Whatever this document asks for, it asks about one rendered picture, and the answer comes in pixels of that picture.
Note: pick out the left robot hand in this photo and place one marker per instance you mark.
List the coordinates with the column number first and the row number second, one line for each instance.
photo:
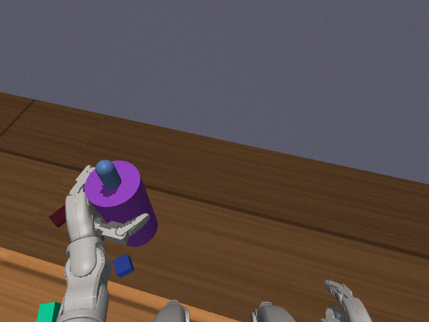
column 83, row 220

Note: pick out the left robot arm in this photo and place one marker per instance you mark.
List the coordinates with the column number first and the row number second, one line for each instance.
column 87, row 272

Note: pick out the right robot hand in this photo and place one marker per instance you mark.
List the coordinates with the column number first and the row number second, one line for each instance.
column 353, row 309

